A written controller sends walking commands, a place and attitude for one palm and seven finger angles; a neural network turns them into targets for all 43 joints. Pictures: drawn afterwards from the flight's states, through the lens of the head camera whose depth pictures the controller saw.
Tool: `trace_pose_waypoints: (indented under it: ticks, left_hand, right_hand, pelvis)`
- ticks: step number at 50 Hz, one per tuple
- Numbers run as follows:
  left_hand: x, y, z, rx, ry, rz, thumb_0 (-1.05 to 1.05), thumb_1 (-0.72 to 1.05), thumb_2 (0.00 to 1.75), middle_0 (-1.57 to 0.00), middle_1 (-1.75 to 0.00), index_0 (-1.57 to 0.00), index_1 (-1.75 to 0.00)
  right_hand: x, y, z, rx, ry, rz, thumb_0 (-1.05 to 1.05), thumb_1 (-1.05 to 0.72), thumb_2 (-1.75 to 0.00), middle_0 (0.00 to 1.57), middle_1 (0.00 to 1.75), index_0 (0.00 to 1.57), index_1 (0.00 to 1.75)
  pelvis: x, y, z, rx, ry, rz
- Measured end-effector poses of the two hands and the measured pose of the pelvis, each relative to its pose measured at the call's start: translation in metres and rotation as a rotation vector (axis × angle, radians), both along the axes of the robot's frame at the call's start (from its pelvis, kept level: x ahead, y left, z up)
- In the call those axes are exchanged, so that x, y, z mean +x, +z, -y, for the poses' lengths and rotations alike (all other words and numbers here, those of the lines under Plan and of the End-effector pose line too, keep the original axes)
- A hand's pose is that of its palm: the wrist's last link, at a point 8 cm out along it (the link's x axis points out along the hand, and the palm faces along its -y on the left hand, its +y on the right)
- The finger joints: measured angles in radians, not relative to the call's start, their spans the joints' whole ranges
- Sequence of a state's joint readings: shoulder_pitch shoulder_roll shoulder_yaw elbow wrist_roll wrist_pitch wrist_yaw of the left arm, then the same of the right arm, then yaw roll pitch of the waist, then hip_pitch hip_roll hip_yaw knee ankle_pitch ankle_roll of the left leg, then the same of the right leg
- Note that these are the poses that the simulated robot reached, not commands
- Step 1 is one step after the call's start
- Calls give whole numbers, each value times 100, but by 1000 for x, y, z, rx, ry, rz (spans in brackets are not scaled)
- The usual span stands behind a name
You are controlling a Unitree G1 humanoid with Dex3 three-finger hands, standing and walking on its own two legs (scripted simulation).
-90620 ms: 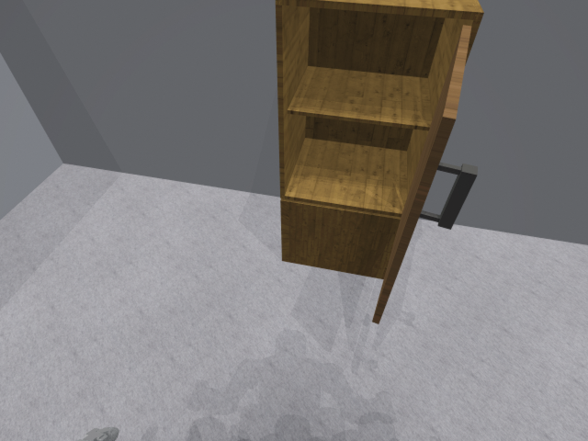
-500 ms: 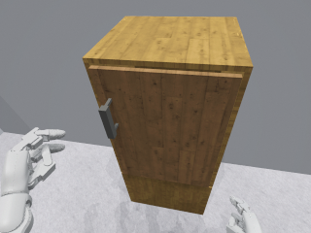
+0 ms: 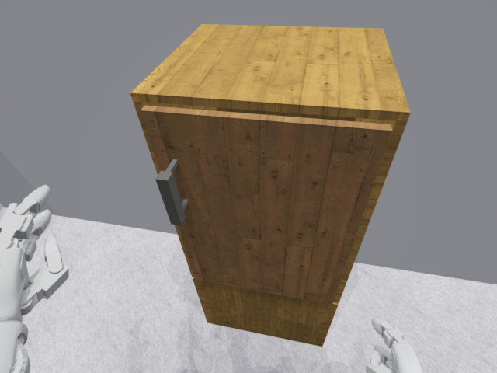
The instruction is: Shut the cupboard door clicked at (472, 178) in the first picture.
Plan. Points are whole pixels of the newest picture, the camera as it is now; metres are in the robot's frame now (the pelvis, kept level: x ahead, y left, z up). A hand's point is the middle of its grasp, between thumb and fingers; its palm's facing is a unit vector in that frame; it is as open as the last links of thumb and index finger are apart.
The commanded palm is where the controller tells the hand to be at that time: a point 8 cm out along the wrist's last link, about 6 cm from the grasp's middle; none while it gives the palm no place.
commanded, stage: draw the hand back to the body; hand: left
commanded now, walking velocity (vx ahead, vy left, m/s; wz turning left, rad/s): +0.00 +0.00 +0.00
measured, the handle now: (175, 192) +0.43 +0.21 +0.05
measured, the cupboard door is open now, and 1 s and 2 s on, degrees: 0 0 0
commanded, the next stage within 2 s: step back with the hand held close in 0.06 s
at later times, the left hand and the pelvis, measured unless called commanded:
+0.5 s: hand (60, 274) +0.18 +0.26 +0.15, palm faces +0.35 -0.80 -0.48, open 7.4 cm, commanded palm +0.13 +0.31 +0.17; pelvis -0.02 +0.01 +0.00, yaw -1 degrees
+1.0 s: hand out of the picture +0.11 +0.28 +0.16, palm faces +0.47 -0.76 -0.45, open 7.4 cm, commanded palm +0.04 +0.32 +0.17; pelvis -0.09 +0.02 -0.02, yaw +1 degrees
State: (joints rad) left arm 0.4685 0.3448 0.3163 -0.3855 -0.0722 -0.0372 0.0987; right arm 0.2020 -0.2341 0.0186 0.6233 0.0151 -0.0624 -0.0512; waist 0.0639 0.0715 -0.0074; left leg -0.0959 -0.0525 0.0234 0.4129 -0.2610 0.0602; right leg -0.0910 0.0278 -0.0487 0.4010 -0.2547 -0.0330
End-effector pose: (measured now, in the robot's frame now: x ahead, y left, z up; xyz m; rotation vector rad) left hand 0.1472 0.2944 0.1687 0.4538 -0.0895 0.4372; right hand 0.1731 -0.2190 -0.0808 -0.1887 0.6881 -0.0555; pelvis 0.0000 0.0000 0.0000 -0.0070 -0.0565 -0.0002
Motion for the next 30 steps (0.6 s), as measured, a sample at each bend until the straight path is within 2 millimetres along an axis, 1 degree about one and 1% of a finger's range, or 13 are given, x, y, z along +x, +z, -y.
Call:
trace_pose_waypoints:
  ticks: [6,11,15,20,23,27,30]
  left_hand:
    - [-2,8,2,21,-6,30,1,89,89,-21,-30,-21,-30]
    - [-4,7,2,23,-2,24,1,89,89,-21,-30,-21,-30]
    - [-3,7,-1,53,-9,29,1,89,89,-21,-30,-21,-30]
    - [-1,2,0,66,-55,15,1,89,89,-21,-30,-21,-30]
    - [-1,2,-1,82,-85,6,1,89,89,-21,-30,-21,-30]
    - [-6,9,-7,120,-108,21,1,89,89,-21,-30,-21,-30]
    - [-13,13,-13,138,-112,45,1,89,89,-21,-30,-21,-30]
  right_hand:
    - [-3,1,3,6,-12,11,1,-91,-90,20,30,20,30]
    - [-8,1,6,11,-19,7,1,-91,-90,20,30,20,30]
    - [-13,0,13,-3,-44,-14,1,-91,-90,20,30,20,30]
    - [-26,-1,24,-40,-99,-51,1,-91,-90,20,30,20,30]
    - [-35,-1,28,-59,-136,-66,1,-91,-90,20,30,20,30]
    - [-48,2,28,-72,-169,-70,1,-91,-90,20,30,20,30]
    - [-58,5,25,-74,-179,-62,1,-91,-90,20,30,20,30]
  pelvis:
    - [-2,0,3,-1,-4,9]
    - [-6,0,5,-2,-6,6]
    - [-10,-1,4,-14,-6,-31]
    - [-14,-3,-2,-14,-13,-61]
    - [-18,-4,-6,-7,-19,-67]
    - [-27,-5,-11,-3,-28,-67]
    - [-36,-7,-14,-2,-34,-66]
